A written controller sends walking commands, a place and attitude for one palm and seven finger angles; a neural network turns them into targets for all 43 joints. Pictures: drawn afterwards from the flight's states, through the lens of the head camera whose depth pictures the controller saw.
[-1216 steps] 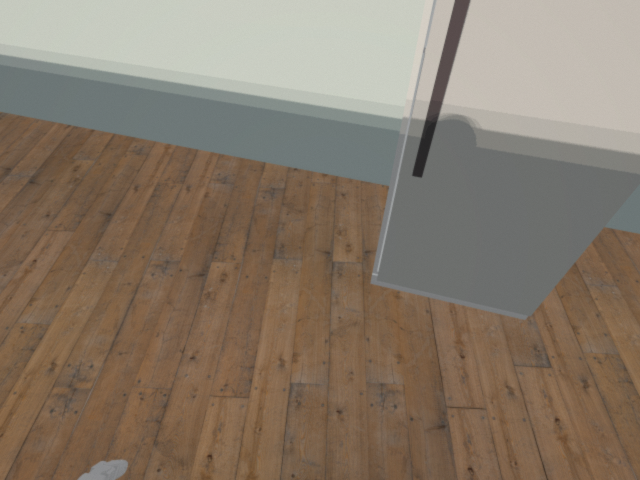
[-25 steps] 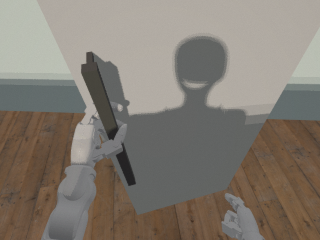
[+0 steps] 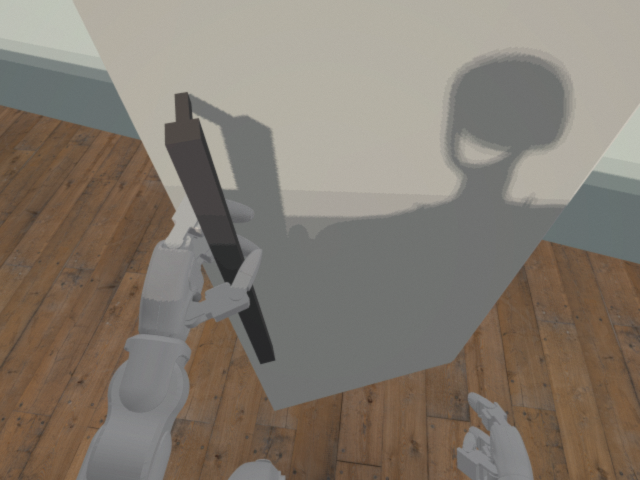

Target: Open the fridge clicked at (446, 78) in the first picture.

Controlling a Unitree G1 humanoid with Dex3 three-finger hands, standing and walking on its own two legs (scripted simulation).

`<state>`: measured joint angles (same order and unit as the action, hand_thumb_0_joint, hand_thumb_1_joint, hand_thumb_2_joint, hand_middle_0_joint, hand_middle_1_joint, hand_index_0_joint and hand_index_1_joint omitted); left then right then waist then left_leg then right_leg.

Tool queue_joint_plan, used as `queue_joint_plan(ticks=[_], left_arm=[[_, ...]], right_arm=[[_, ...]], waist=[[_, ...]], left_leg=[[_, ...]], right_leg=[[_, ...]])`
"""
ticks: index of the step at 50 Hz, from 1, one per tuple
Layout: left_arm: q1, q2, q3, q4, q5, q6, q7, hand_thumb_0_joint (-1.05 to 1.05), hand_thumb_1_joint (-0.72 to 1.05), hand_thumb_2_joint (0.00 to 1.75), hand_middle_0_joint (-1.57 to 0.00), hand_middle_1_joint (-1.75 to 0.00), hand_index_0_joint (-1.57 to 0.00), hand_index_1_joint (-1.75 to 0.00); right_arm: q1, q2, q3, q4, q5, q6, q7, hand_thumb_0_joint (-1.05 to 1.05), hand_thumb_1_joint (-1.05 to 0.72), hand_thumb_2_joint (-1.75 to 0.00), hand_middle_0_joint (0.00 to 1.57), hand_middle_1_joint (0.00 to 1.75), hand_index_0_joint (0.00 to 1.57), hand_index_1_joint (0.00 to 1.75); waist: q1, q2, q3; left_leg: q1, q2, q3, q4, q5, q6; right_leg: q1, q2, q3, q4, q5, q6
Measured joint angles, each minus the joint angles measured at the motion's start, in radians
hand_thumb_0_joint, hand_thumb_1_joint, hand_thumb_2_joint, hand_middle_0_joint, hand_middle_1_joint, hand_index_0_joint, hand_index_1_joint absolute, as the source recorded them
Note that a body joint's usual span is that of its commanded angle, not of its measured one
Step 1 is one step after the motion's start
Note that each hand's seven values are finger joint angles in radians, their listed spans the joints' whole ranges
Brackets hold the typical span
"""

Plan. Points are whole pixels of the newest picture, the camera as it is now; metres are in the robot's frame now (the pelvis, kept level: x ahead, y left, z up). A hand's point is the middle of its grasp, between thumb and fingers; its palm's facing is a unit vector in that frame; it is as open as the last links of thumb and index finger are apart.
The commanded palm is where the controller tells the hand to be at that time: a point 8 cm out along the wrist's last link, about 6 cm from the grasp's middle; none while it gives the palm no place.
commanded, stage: walk backward, drawing the door open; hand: left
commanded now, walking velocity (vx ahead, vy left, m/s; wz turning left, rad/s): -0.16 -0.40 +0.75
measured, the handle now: (238, 271) +0.33 +0.10 +0.09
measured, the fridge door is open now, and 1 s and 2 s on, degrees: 35 67 77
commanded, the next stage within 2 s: stop walking and hold the door back in 1.20 s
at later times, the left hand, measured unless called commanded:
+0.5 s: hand (324, 415) +0.16 +0.00 +0.14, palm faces +0.42 -0.88 -0.23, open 7.1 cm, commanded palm +0.12 +0.03 +0.15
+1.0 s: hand out of the picture +0.08 -0.10 +0.14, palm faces +0.78 -0.58 -0.24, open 6.9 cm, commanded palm +0.02 -0.10 +0.14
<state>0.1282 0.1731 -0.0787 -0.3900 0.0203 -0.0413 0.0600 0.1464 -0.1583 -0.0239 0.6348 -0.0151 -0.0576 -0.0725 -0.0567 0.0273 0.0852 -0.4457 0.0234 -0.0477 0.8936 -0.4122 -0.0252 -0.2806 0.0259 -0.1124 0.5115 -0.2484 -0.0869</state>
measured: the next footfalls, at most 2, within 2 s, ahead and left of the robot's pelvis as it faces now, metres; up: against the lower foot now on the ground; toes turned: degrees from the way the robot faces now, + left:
left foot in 0.12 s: -0.02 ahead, +0.09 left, +0.00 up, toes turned +11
right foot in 0.34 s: +0.10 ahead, -0.27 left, +0.00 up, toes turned +16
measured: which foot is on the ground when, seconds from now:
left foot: up 0.00-0.10, down 0.12-0.34, up 0.36-0.56, down 0.58-0.84, up 0.86-1.00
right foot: down 0.00-0.12, up 0.14-0.32, down 0.34-0.56, up 0.58-0.84, down 0.86-1.00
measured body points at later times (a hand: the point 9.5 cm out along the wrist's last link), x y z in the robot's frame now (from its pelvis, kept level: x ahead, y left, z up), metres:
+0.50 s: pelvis -0.06 -0.23 -0.01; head +0.01 -0.20 +0.43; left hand +0.14 +0.05 +0.15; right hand +0.20 -0.36 -0.11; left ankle -0.11 -0.12 -0.66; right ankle +0.07 -0.28 -0.74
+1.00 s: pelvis +0.00 -0.42 -0.01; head +0.03 -0.38 +0.44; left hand +0.04 -0.08 +0.15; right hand +0.29 -0.47 -0.10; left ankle -0.07 -0.33 -0.67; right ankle +0.11 -0.50 -0.73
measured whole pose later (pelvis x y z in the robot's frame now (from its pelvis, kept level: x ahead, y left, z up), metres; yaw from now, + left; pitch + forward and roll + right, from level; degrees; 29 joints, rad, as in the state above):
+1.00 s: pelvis +0.00 -0.42 -0.01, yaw +46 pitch -2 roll +0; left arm 0.14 0.26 0.15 -0.44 -0.03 -0.04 0.07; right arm 0.11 -0.18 -0.03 0.62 0.00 -0.09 -0.09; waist -0.04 -0.03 0.17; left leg -0.50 0.05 0.08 1.08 -0.57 -0.04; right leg -0.29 -0.10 -0.11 0.61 -0.27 0.02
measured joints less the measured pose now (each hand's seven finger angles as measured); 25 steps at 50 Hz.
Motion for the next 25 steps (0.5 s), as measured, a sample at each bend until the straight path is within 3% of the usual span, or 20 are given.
queue_joint_plan(ticks=[3, 5, 6, 8, 11, 13, 16, 17, 19, 22, 23, 25], left_arm=[[-0.015, -0.007, -0.02, -0.019, 0.019, 0.011, -0.024, -0.03, 0.59, 0.75, -0.46, -1.37, -0.23, -1.37], [-0.021, -0.007, -0.032, -0.042, 0.017, 0.008, -0.024, -0.03, 0.59, 0.75, -0.45, -1.37, -0.23, -1.35], [-0.023, -0.009, -0.036, -0.06, 0.013, 0.004, -0.018, -0.03, 0.59, 0.76, -0.46, -1.38, -0.22, -1.34], [-0.057, 0.016, -0.023, -0.054, 0.008, -0.023, -0.008, -0.05, 0.59, 0.76, -0.47, -1.38, -0.2, -1.31], [-0.078, 0.041, 0.011, -0.035, 0.013, -0.036, -0.013, -0.06, 0.59, 0.75, -0.48, -1.39, -0.19, -1.32], [-0.083, 0.038, 0.025, -0.017, 0.009, -0.041, -0.014, -0.06, 0.59, 0.76, -0.47, -1.38, -0.19, -1.34], [-0.078, 0.035, 0.045, -0.009, -0.003, -0.026, -0.007, -0.06, 0.59, 0.77, -0.46, -1.37, -0.19, -1.36], [-0.075, 0.047, 0.057, -0.017, -0.005, -0.015, -0.003, -0.07, 0.58, 0.77, -0.46, -1.37, -0.19, -1.36], [-0.081, 0.042, 0.095, -0.031, 0.001, -0.009, 0.003, -0.07, 0.58, 0.78, -0.46, -1.38, -0.19, -1.36], [-0.072, 0.035, 0.119, -0.045, 0.003, 0.003, 0.001, -0.07, 0.58, 0.78, -0.46, -1.39, -0.19, -1.36], [-0.064, 0.034, 0.12, -0.049, 0.005, 0.004, 0.0, -0.06, 0.58, 0.78, -0.45, -1.39, -0.2, -1.36], [-0.048, 0.034, 0.112, -0.054, 0.006, 0.006, -0.004, -0.05, 0.59, 0.77, -0.45, -1.39, -0.2, -1.35]], right_arm=[[0.012, -0.007, -0.002, -0.023, -0.015, -0.026, -0.019, 0.02, -0.91, -0.9, 0.2, 0.3, 0.2, 0.3], [0.02, -0.016, 0.007, -0.054, -0.02, -0.054, -0.024, 0.02, -0.91, -0.9, 0.2, 0.3, 0.2, 0.3], [0.025, -0.027, 0.009, -0.078, -0.023, -0.07, -0.024, 0.02, -0.91, -0.9, 0.2, 0.3, 0.2, 0.3], [0.0, -0.004, 0.001, -0.074, -0.029, -0.084, -0.018, 0.02, -0.91, -0.9, 0.2, 0.3, 0.2, 0.3], [-0.017, 0.019, 0.017, -0.054, -0.03, -0.085, -0.001, 0.01, -0.91, -0.9, 0.2, 0.3, 0.2, 0.3], [-0.016, 0.02, 0.022, -0.036, -0.022, -0.091, 0.012, 0.01, -0.91, -0.9, 0.2, 0.3, 0.2, 0.3], [0.005, 0.022, 0.026, -0.026, 0.005, -0.084, 0.022, 0.01, -0.9, -0.9, 0.2, 0.3, 0.2, 0.3], [0.016, 0.029, 0.03, -0.027, 0.013, -0.077, 0.025, 0.01, -0.9, -0.9, 0.2, 0.3, 0.2, 0.3], [-0.02, 0.021, 0.027, -0.007, 0.017, -0.061, 0.026, 0.02, -0.9, -0.9, 0.2, 0.3, 0.21, 0.31], [-0.064, 0.005, 0.003, 0.009, 0.013, -0.035, 0.013, 0.02, -0.9, -0.9, 0.2, 0.3, 0.21, 0.31], [-0.065, 0.002, -0.002, 0.002, 0.01, -0.028, 0.007, 0.02, -0.9, -0.9, 0.2, 0.3, 0.21, 0.3], [-0.05, -0.003, -0.002, -0.017, 0.007, -0.026, -0.003, 0.02, -0.91, -0.9, 0.2, 0.3, 0.2, 0.3]], waist=[[0.007, -0.037, 0.005], [0.01, -0.05, 0.001], [0.012, -0.034, -0.004], [0.009, -0.071, 0.041], [0.005, -0.069, 0.095], [0.013, -0.031, 0.112], [0.034, 0.009, 0.102], [0.04, -0.005, 0.082], [0.04, -0.001, 0.098], [0.024, -0.018, 0.139], [0.018, -0.028, 0.145], [0.006, -0.049, 0.137]], left_leg=[[0.034, -0.002, 0.113, 0.01, -0.033, 0.002], [0.106, 0.0, 0.151, -0.15, 0.045, 0.01], [0.148, 0.013, 0.134, -0.252, 0.131, 0.021], [0.157, -0.004, 0.109, -0.265, 0.059, 0.011], [0.162, 0.012, 0.031, -0.301, 0.115, -0.033], [0.161, 0.051, -0.032, -0.335, 0.158, -0.057], [0.136, 0.104, -0.102, -0.329, 0.152, -0.061], [0.107, 0.107, -0.107, -0.293, 0.117, -0.044], [0.013, 0.109, -0.105, -0.067, -0.034, -0.017], [-0.073, 0.051, -0.01, 0.305, -0.135, 0.0], [-0.067, 0.039, 0.039, 0.335, -0.143, 0.0], [-0.015, 0.021, 0.129, 0.255, -0.157, 0.004]], right_leg=[[-0.018, -0.02, -0.061, 0.015, -0.002, -0.025], [-0.068, -0.028, -0.096, 0.074, -0.021, -0.037], [-0.121, -0.016, -0.101, 0.154, -0.043, -0.018], [-0.217, -0.015, -0.006, 0.374, -0.145, 0.057], [-0.303, 0.001, 0.086, 0.57, -0.203, 0.108], [-0.297, -0.01, 0.108, 0.513, -0.157, 0.118], [-0.161, -0.045, 0.121, 0.237, -0.067, 0.123], [-0.104, -0.069, 0.126, 0.138, -0.062, 0.117], [-0.116, -0.066, 0.087, 0.146, 0.02, 0.099], [-0.104, -0.081, 0.04, 0.163, 0.022, 0.069], [-0.092, -0.088, 0.024, 0.144, 0.031, 0.061], [-0.075, -0.1, -0.019, 0.1, 0.055, 0.047]])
